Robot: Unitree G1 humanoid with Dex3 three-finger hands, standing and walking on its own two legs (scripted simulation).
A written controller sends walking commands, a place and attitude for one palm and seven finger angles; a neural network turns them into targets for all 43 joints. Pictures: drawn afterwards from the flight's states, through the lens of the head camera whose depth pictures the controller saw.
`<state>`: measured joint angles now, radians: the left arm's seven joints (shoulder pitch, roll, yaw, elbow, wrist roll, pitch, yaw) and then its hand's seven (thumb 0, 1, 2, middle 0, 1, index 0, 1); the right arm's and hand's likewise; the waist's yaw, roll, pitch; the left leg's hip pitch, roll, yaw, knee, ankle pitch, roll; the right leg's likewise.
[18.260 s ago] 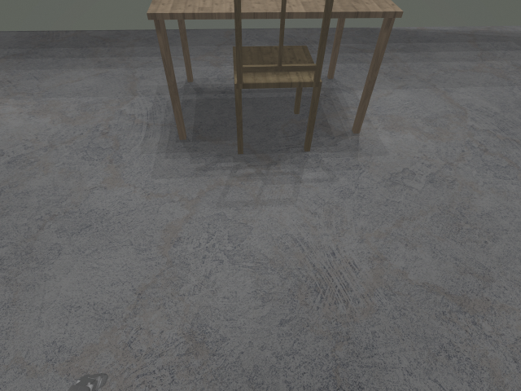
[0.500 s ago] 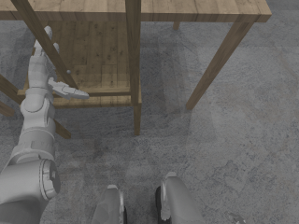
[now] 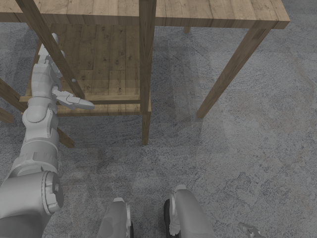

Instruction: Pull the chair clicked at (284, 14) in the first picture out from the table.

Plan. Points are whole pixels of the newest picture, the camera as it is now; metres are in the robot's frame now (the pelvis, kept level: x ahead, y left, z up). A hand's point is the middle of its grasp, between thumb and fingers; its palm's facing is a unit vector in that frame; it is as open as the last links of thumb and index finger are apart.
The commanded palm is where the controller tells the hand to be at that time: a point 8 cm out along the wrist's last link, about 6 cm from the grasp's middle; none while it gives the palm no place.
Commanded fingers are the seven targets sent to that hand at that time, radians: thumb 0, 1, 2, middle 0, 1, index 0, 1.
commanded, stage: hook a spindle and tug to test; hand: left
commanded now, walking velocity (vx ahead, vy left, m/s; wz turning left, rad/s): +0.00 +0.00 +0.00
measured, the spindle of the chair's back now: (58, 58) +0.52 +0.20 +0.07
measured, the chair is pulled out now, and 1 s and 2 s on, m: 0.00 0.00 0.05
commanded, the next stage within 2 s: step backward, pulling the chair out in 1.42 s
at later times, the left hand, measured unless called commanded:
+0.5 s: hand (74, 79) +0.49 +0.17 +0.03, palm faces +0.01 -1.00 -0.05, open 11.5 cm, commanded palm +0.46 +0.21 +0.03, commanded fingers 0.00 0.34 0.66 -0.50 -1.45 -0.50 -1.45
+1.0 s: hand (74, 79) +0.49 +0.17 +0.03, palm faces +0.00 -1.00 -0.03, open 4.9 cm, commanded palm +0.45 +0.22 +0.03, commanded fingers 0.00 0.90 0.90 -0.50 -1.45 -0.50 -1.45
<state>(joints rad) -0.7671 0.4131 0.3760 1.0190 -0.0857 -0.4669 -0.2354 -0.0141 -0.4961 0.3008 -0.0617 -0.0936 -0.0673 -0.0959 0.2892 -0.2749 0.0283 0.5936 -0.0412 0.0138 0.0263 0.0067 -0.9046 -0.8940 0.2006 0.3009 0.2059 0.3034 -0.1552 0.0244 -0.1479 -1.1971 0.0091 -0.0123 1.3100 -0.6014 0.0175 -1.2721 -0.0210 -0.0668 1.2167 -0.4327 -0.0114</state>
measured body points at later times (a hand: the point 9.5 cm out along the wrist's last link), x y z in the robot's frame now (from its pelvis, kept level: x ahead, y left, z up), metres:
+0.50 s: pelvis +0.00 +0.00 +0.00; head +0.16 +0.02 +0.42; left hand +0.48 +0.23 +0.04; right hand +0.06 -0.26 -0.12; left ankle +0.00 +0.11 -0.61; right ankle +0.07 -0.12 -0.61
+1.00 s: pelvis +0.01 +0.00 +0.00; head +0.17 +0.01 +0.42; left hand +0.49 +0.23 +0.04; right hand +0.07 -0.27 -0.11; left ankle +0.00 +0.11 -0.61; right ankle +0.07 -0.12 -0.61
